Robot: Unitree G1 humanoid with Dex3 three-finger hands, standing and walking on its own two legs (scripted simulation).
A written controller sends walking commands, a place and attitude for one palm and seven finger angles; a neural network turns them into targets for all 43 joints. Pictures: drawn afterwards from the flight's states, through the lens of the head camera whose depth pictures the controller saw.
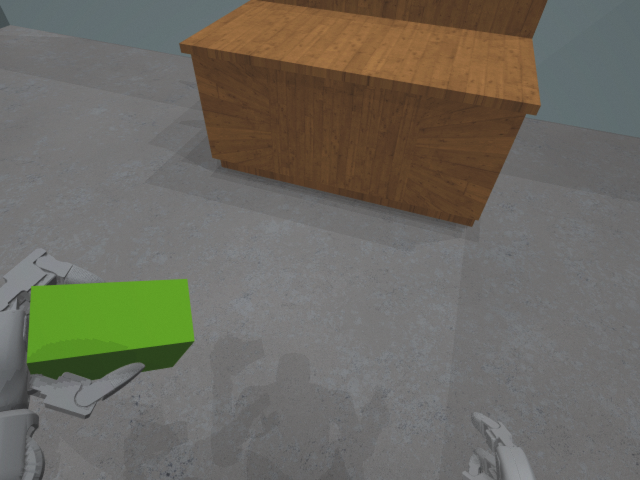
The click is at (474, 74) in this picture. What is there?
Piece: table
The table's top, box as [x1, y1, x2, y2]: [179, 0, 540, 114]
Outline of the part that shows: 179,43 181,52 524,113 536,114 540,105 532,41 530,38 273,2 250,0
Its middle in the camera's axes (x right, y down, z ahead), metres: +0.18 -0.82 +1.64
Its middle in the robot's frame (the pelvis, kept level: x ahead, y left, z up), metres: +1.77 -0.09 -0.13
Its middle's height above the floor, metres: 0.64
